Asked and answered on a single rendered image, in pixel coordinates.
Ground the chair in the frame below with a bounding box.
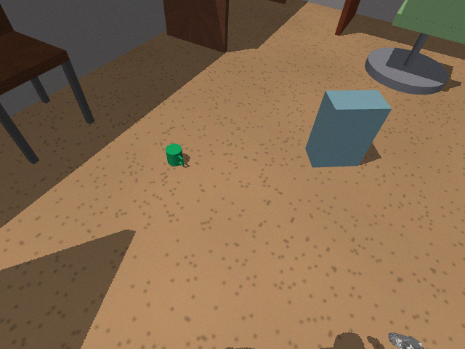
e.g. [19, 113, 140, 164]
[0, 5, 94, 164]

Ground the right robot hand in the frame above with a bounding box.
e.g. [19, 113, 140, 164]
[388, 333, 428, 349]

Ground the office chair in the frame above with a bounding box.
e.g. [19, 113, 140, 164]
[365, 0, 465, 95]

